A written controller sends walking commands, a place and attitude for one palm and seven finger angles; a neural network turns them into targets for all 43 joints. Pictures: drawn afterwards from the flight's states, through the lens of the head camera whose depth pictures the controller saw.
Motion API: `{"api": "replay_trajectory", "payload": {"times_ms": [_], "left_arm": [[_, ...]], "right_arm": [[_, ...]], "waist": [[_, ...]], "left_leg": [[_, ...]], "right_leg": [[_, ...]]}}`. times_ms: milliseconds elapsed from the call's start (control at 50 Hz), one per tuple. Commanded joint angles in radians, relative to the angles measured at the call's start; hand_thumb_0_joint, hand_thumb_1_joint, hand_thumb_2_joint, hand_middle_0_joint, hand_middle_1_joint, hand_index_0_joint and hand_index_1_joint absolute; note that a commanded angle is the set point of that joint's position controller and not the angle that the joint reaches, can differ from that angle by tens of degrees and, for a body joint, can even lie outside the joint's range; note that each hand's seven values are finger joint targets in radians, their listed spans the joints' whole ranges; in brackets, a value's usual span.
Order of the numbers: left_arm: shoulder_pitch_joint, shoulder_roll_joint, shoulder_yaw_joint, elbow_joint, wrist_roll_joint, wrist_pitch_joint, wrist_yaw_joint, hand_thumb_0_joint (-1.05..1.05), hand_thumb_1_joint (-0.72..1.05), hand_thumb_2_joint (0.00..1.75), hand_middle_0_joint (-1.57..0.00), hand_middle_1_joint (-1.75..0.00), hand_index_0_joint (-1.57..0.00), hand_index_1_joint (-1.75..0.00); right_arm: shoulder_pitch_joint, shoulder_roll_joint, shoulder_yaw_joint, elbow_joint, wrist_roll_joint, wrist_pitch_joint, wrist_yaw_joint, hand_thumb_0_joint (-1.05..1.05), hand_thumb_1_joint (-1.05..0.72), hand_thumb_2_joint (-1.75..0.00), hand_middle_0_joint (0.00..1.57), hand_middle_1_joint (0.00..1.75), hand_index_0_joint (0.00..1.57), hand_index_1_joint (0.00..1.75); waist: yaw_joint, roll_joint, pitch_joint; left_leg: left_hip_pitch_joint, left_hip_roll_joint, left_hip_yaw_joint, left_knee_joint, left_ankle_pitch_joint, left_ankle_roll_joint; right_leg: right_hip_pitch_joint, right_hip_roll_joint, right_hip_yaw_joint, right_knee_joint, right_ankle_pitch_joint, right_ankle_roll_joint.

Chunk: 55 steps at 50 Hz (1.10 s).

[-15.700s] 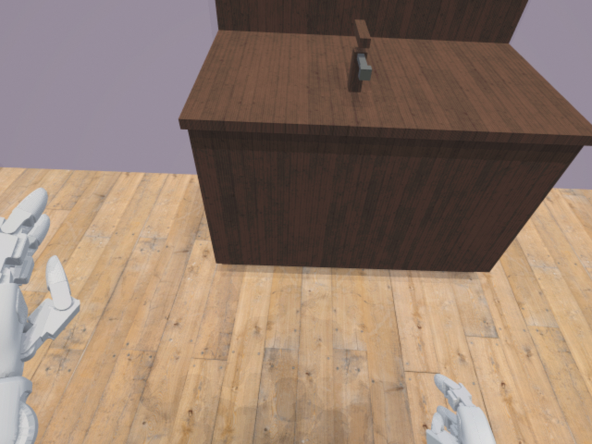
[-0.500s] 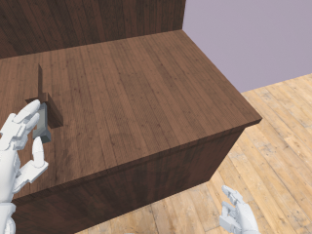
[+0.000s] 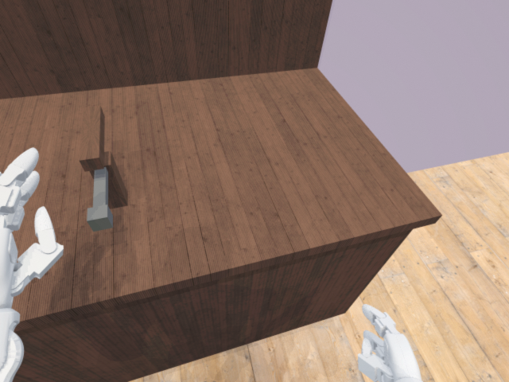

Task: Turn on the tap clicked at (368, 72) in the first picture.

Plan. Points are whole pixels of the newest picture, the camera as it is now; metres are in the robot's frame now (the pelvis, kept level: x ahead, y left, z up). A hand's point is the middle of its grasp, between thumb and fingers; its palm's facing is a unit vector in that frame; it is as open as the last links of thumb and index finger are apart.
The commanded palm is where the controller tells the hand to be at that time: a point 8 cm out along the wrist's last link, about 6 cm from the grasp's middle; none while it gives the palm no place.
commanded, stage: look again from close up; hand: left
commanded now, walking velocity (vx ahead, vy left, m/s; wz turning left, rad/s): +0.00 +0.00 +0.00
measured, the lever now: (100, 218) +0.32 +0.27 +0.08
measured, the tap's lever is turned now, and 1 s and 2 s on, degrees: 0 0 0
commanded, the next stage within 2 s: come to a stop and stand still in 0.28 s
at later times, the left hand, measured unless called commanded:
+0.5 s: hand (91, 244) +0.23 +0.22 +0.16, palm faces +0.36 -0.85 -0.38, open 7.4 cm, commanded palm +0.17 +0.25 +0.17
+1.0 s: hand (88, 238) +0.23 +0.22 +0.17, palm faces +0.30 -0.86 -0.42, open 7.4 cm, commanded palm +0.17 +0.26 +0.17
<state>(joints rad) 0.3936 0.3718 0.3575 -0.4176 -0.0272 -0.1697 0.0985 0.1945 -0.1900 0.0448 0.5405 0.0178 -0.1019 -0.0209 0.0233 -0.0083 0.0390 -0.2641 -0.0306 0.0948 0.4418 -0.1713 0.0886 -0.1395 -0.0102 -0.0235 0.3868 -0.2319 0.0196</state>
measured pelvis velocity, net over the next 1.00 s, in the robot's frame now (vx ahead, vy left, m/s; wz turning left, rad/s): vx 0.01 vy -0.02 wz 0.02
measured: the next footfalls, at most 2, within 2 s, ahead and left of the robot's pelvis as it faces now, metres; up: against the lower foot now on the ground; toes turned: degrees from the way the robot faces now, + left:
none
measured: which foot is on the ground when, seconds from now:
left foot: down 0.00-1.00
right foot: down 0.00-1.00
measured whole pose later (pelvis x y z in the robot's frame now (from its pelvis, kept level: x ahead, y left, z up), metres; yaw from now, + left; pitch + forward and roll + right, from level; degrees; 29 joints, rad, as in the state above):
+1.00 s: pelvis +0.01 -0.02 -0.01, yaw +1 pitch +3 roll -1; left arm 0.46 0.44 0.37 -0.49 -0.10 -0.30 0.07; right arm 0.26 -0.25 0.02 0.54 0.01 -0.14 0.03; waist 0.00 -0.02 0.04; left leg -0.35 -0.03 0.08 0.52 -0.21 0.07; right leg -0.24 -0.01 -0.04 0.49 -0.30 0.01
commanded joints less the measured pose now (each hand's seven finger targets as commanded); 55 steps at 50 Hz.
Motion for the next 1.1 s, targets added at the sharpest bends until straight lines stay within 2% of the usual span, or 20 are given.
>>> {"api": "replay_trajectory", "payload": {"times_ms": [0, 180, 200, 380, 400, 580, 600, 660, 680, 700, 720, 740, 760, 780, 840, 880, 960, 980, 1040, 1080], "left_arm": [[-0.108, 0.145, 0.066, -0.275, 0.002, -0.083, 0.014, 0.0, 0.9, 0.9, -0.2, -0.3, -0.2, -0.3], [-0.07, 0.18, 0.11, -0.211, -0.005, -0.068, 0.017, 0.0, 0.9, 0.9, -0.2, -0.3, -0.2, -0.3], [-0.07, 0.142, 0.074, -0.203, -0.012, -0.072, 0.01, 0.0, 0.9, 0.9, -0.2, -0.3, -0.2, -0.3], [-0.042, 0.197, 0.116, -0.253, -0.015, -0.069, 0.016, 0.0, 0.9, 0.9, -0.2, -0.3, -0.2, -0.3], [-0.031, 0.162, 0.088, -0.227, -0.022, -0.07, 0.011, 0.0, 0.9, 0.9, -0.2, -0.3, -0.2, -0.3], [-0.032, 0.188, 0.113, -0.23, -0.023, -0.06, 0.018, 0.0, 0.9, 0.9, -0.2, -0.3, -0.2, -0.3], [-0.037, 0.155, 0.08, -0.214, -0.027, -0.063, 0.013, 0.0, 0.9, 0.9, -0.2, -0.3, -0.2, -0.3], [-0.059, 0.169, 0.084, -0.247, -0.026, -0.065, 0.013, 0.0, 0.9, 0.9, -0.2, -0.3, -0.2, -0.3], [-0.952, 0.947, 0.318, -0.625, -0.001, -0.221, 0.041, 0.0, 0.9, 0.9, -0.2, -0.3, -0.2, -0.3], [-0.535, 0.414, 0.32, -0.155, 0.038, -0.149, 0.028, 0.0, 0.9, 0.9, -0.2, -0.3, -0.2, -0.3], [-0.4, 0.325, 0.208, -0.121, 0.015, -0.116, 0.021, 0.0, 0.9, 0.9, -0.2, -0.3, -0.2, -0.3], [-0.353, 0.384, 0.228, -0.086, -0.002, -0.114, 0.024, 0.0, 0.9, 0.9, -0.2, -0.3, -0.2, -0.3], [-0.265, 0.341, 0.201, -0.07, -0.018, -0.129, 0.008, 0.0, 0.9, 0.9, -0.2, -0.3, -0.2, -0.3], [-0.167, 0.261, 0.154, -0.058, -0.028, -0.126, 0.002, 0.0, 0.9, 0.9, -0.2, -0.3, -0.2, -0.3], [0.01, 0.223, 0.117, -0.21, -0.071, -0.162, -0.01, 0.0, 0.9, 0.9, -0.2, -0.3, -0.2, -0.3], [0.078, 0.223, 0.132, -0.23, -0.083, -0.173, 0.0, 0.0, 0.9, 0.9, -0.2, -0.3, -0.2, -0.3], [-0.002, 0.3, 0.209, -0.224, -0.095, -0.201, 0.007, 0.0, 0.9, 0.9, -0.2, -0.3, -0.2, -0.3], [-0.062, 0.348, 0.242, -0.248, -0.088, -0.201, 0.014, 0.0, 0.9, 0.9, -0.2, -0.3, -0.2, -0.3], [-0.096, 0.315, 0.209, -0.196, -0.089, -0.202, 0.007, 0.0, 0.9, 0.9, -0.2, -0.3, -0.2, -0.3], [-0.118, 0.326, 0.2, -0.281, -0.082, -0.199, 0.007, 0.0, 0.9, 0.9, -0.2, -0.3, -0.2, -0.3]], "right_arm": [[-0.088, -0.14, -0.061, -0.142, -0.004, -0.067, -0.01, 0.0, -0.9, -0.9, 0.2, 0.3, 0.2, 0.3], [-0.097, -0.134, -0.061, -0.135, 0.007, -0.053, -0.018, 0.0, -0.9, -0.9, 0.2, 0.3, 0.2, 0.3], [-0.09, -0.138, -0.06, -0.134, 0.0, -0.048, -0.017, 0.0, -0.9, -0.9, 0.2, 0.3, 0.2, 0.3], [-0.105, -0.132, -0.058, -0.14, 0.011, -0.046, -0.025, 0.0, -0.9, -0.9, 0.2, 0.3, 0.2, 0.3], [-0.094, -0.137, -0.057, -0.138, 0.004, -0.042, -0.024, 0.0, -0.9, -0.9, 0.2, 0.3, 0.2, 0.3], [-0.101, -0.134, -0.065, -0.137, 0.018, -0.035, -0.031, 0.0, -0.9, -0.9, 0.2, 0.3, 0.2, 0.3], [-0.09, -0.143, -0.063, -0.132, 0.009, -0.032, -0.03, 0.0, -0.9, -0.9, 0.2, 0.3, 0.2, 0.3], [-0.091, -0.14, -0.07, -0.14, 0.013, -0.037, -0.031, 0.0, -0.9, -0.9, 0.2, 0.3, 0.2, 0.3], [0.05, -0.179, 0.104, -0.253, 0.075, -0.018, -0.112, 0.0, -0.9, -0.9, 0.2, 0.3, 0.2, 0.3], [-0.012, -0.074, -0.024, -0.183, 0.034, -0.051, -0.089, 0.0, -0.9, -0.9, 0.2, 0.3, 0.2, 0.3], [-0.088, -0.119, -0.021, -0.139, -0.01, -0.053, -0.044, 0.0, -0.9, -0.9, 0.2, 0.3, 0.2, 0.3], [-0.072, -0.192, -0.051, -0.139, -0.021, -0.055, -0.029, 0.0, -0.9, -0.9, 0.2, 0.3, 0.2, 0.3], [-0.023, -0.181, -0.063, -0.141, -0.022, -0.064, -0.016, 0.0, -0.9, -0.9, 0.2, 0.3, 0.2, 0.3], [-0.042, -0.176, -0.066, -0.136, -0.014, -0.066, 0.0, 0.0, -0.9, -0.9, 0.2, 0.3, 0.2, 0.3], [0.029, -0.194, -0.082, -0.152, -0.009, -0.082, 0.046, 0.0, -0.9, -0.9, 0.2, 0.3, 0.2, 0.3], [-0.002, -0.187, -0.08, -0.145, 0.004, -0.097, 0.059, 0.0, -0.9, -0.9, 0.2, 0.3, 0.2, 0.3], [-0.01, -0.193, -0.08, -0.133, -0.008, -0.096, 0.041, 0.0, -0.9, -0.9, 0.2, 0.3, 0.2, 0.3], [-0.036, -0.198, -0.08, -0.13, -0.004, -0.092, 0.032, 0.0, -0.9, -0.9, 0.2, 0.3, 0.2, 0.3], [-0.003, -0.187, -0.079, -0.114, -0.006, -0.092, 0.02, 0.0, -0.9, -0.9, 0.2, 0.3, 0.2, 0.3], [-0.025, -0.185, -0.08, -0.119, 0.003, -0.103, 0.021, 0.0, -0.9, -0.9, 0.2, 0.3, 0.2, 0.3]], "waist": [[0.002, 0.143, -0.155], [0.0, 0.054, -0.132], [-0.002, 0.055, -0.139], [0.002, 0.07, -0.145], [0.0, 0.042, -0.149], [-0.001, 0.04, -0.141], [-0.004, 0.037, -0.145], [-0.005, 0.071, -0.139], [-0.062, 0.235, -0.052], [0.01, 0.058, -0.076], [-0.006, -0.004, -0.055], [0.009, 0.032, -0.076], [0.008, 0.022, -0.149], [0.01, 0.083, -0.204], [0.023, 0.051, -0.239], [0.025, 0.017, -0.257], [0.007, -0.03, -0.158], [0.004, -0.005, -0.162], [-0.001, 0.077, -0.171], [0.004, 0.128, -0.23]], "left_leg": [[0.156, 0.154, -0.187, -0.132, -0.023, -0.088], [0.152, 0.133, -0.167, -0.081, 0.054, -0.082], [0.145, 0.131, -0.166, -0.075, 0.034, -0.07], [0.149, 0.126, -0.163, -0.059, 0.088, -0.058], [0.14, 0.125, -0.164, -0.056, 0.078, -0.052], [0.153, 0.123, -0.157, -0.037, 0.093, -0.047], [0.145, 0.123, -0.162, -0.042, 0.076, -0.043], [0.145, 0.128, -0.169, -0.059, 0.063, -0.047], [-0.039, 0.049, -0.155, -0.051, -0.031, -0.044], [0.039, 0.167, -0.202, -0.023, -0.067, -0.055], [0.029, 0.132, -0.188, -0.068, -0.067, -0.066], [0.054, 0.12, -0.168, -0.028, -0.062, -0.072], [0.045, 0.104, -0.164, 0.023, -0.029, -0.07], [0.106, 0.106, -0.151, 0.04, 0.024, -0.072], [0.09, 0.098, -0.146, 0.076, 0.19, -0.06], [0.136, 0.104, -0.149, 0.051, 0.283, -0.058], [0.056, 0.109, -0.187, 0.026, 0.205, -0.073], [0.07, 0.113, -0.192, 0.012, 0.196, -0.076], [0.063, 0.118, -0.206, 0.005, 0.154, -0.067], [0.134, 0.126, -0.212, 0.004, 0.238, -0.064]], "right_leg": [[-0.044, -0.023, 0.009, -0.026, 0.061, -0.054], [-0.056, -0.057, 0.042, -0.061, 0.124, -0.058], [-0.053, -0.058, 0.045, -0.072, 0.126, -0.059], [-0.045, -0.07, 0.056, -0.064, 0.169, -0.058], [-0.042, -0.07, 0.056, -0.075, 0.176, -0.057], [-0.06, -0.081, 0.076, -0.073, 0.192, -0.055], [-0.06, -0.078, 0.068, -0.076, 0.18, -0.055], [-0.054, -0.075, 0.072, -0.069, 0.164, -0.056], [-0.034, 0.005, 0.046, -0.026, -0.04, 0.022], [-0.208, -0.068, 0.015, 0.022, -0.138, -0.037], [-0.163, -0.043, 0.016, -0.01, -0.091, -0.054], [-0.181, -0.065, 0.066, -0.03, -0.035, -0.075], [-0.139, -0.095, 0.102, -0.028, 0.05, -0.084], [-0.134, -0.101, 0.099, 0.015, 0.095, -0.091], [-0.079, -0.125, 0.085, 0.037, 0.292, -0.076], [-0.08, -0.109, 0.052, 0.079, 0.317, -0.061], [-0.115, -0.112, 0.044, 0.049, 0.214, -0.049], [-0.126, -0.111, 0.042, 0.061, 0.187, -0.052], [-0.113, -0.104, 0.034, 0.064, 0.133, -0.052], [-0.107, -0.095, 0.025, 0.094, 0.12, -0.049]]}}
